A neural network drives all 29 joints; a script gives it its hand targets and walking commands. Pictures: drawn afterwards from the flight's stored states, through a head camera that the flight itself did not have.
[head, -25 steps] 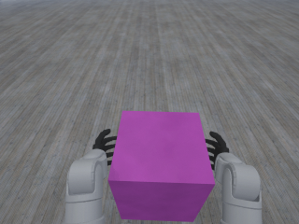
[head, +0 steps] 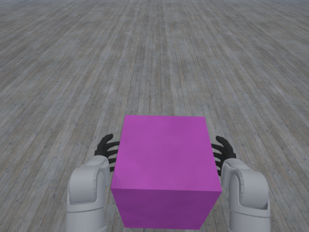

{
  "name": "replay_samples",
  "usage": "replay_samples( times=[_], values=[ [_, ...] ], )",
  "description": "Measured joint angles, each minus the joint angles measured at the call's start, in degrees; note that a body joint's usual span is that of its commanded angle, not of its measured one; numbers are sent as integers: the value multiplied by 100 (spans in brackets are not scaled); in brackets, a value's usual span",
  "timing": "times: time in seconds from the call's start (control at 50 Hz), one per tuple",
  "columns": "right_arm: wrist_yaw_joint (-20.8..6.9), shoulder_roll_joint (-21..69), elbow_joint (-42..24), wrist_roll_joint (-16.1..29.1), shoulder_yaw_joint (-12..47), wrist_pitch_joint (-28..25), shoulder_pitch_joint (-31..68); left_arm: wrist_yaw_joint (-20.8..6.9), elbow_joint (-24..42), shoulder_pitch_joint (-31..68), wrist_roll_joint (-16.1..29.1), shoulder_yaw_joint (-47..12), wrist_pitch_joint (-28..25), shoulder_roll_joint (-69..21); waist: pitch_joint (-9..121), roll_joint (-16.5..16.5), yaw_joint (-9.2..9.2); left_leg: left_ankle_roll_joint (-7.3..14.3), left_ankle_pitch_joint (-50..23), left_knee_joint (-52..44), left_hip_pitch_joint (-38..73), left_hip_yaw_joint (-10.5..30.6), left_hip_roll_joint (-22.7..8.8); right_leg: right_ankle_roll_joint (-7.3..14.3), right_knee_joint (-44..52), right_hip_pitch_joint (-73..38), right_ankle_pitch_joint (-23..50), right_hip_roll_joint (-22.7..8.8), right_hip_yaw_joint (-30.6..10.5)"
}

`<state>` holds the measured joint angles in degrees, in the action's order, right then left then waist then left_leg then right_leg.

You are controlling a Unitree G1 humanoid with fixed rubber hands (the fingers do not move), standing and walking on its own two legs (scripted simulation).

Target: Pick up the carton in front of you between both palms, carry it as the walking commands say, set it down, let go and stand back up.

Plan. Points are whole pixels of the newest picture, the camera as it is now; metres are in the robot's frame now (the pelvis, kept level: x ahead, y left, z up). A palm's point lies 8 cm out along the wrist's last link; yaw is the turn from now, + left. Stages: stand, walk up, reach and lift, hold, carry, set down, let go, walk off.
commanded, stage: carry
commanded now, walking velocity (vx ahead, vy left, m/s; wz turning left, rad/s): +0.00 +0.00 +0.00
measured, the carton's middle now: (163, 174) +0.28 +0.00 +0.02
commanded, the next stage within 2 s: hold in 1.40 s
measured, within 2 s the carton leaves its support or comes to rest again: neither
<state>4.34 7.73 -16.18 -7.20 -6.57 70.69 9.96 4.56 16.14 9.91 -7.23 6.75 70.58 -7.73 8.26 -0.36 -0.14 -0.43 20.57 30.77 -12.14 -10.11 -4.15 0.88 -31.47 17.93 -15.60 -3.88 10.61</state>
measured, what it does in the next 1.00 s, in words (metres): stands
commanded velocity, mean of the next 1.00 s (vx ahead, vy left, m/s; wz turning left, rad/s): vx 0.00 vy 0.00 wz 0.00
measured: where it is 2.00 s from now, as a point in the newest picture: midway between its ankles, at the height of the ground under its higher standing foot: outside the picture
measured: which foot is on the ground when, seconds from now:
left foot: down 0.00-1.00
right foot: down 0.00-1.00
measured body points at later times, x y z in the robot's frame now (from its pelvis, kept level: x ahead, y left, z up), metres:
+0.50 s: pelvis -0.04 +0.01 +0.00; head -0.07 +0.01 +0.45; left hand +0.24 +0.16 +0.06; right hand +0.24 -0.14 +0.06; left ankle -0.05 +0.11 -0.73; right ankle +0.01 -0.10 -0.73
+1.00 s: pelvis -0.05 +0.01 +0.00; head -0.06 +0.01 +0.45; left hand +0.27 +0.17 +0.04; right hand +0.27 -0.14 +0.04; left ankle -0.05 +0.11 -0.73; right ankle +0.01 -0.10 -0.73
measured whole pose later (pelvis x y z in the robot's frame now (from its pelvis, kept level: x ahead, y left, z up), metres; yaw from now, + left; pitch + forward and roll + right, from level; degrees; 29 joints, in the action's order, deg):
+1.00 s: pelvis -0.05 +0.01 +0.00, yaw +0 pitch +2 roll +0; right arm 0.4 8.8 13.3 -15.1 -12.5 39.4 15.4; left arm 0.4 -13.5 15.5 -15.3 12.8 39.3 -8.8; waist 4.8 -0.1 0.0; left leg 1.7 16.5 30.4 -15.7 -10.4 -2.7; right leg 0.4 -28.7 20.3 -9.9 -5.1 10.3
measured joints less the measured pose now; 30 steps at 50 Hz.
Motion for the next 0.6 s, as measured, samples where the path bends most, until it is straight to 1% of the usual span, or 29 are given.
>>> replay_samples(
  times=[0.16, 0.28, 0.44, 0.6],
  values=[
    [0, 3, 94, -10, -22, 27, 28, -1, -86, 27, -20, 19, 33, -3, 17, 10, -7, 47, -153, -92, -22, -9, 33, -1, 158, -10, 194, -12, -2],
    [-11, 1, 324, -40, -29, -108, 14, -26, -317, 7, -58, 29, -107, 0, 12, 14, -2, 81, -249, -130, -72, -15, 58, -6, 241, 18, 321, -28, -5],
    [-97, -9, 813, -178, 0, -636, -56, -115, -797, -78, -188, 13, -641, 12, -65, 24, 7, 125, -341, -140, -146, -23, 91, -14, 290, 72, 441, -57, -13],
    [-198, -10, 1323, -338, -16, -1325, -77, -211, -1318, -79, -337, 35, -1322, 11, -119, 27, 15, 159, -387, -117, -225, -29, 118, -26, 292, 140, 507, -87, -21]
  ],
)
